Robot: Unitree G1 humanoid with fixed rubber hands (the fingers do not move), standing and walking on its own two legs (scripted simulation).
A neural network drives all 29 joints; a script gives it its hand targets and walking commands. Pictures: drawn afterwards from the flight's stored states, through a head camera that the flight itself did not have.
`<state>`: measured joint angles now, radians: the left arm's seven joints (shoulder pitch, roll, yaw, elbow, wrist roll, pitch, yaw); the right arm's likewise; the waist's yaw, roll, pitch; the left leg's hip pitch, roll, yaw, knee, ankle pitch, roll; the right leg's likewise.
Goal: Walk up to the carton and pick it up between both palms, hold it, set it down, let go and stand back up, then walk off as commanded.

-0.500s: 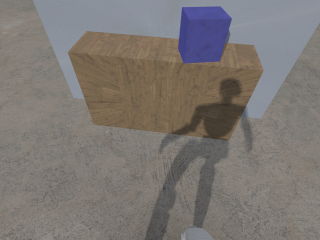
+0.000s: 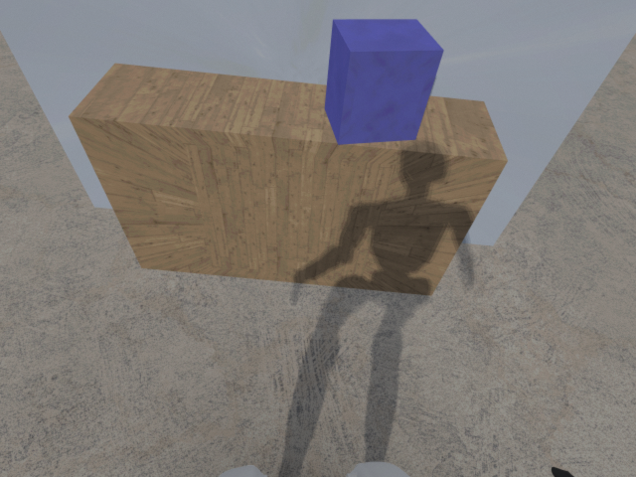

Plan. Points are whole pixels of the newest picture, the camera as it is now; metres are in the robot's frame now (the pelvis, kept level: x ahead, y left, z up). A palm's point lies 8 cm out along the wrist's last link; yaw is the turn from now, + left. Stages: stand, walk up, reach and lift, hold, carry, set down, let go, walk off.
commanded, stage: walk up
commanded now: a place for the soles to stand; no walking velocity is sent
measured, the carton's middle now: (376, 83) +0.95 -0.15 +0.01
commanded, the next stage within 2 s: none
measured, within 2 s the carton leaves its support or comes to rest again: neither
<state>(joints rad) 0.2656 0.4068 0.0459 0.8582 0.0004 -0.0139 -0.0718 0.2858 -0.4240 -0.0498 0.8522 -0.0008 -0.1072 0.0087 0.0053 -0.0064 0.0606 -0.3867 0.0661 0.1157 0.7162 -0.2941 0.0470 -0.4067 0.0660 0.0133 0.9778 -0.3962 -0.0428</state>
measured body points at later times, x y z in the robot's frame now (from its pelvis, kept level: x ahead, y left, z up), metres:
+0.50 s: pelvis +0.15 -0.08 -0.01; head +0.16 -0.09 +0.44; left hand +0.23 +0.24 -0.11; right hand +0.22 -0.41 -0.11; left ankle +0.10 +0.05 -0.67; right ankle +0.22 -0.20 -0.72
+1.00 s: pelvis +0.27 -0.07 +0.01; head +0.29 -0.04 +0.46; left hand +0.36 +0.24 -0.12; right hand +0.30 -0.41 -0.07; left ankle +0.29 +0.02 -0.72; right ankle +0.30 -0.23 -0.66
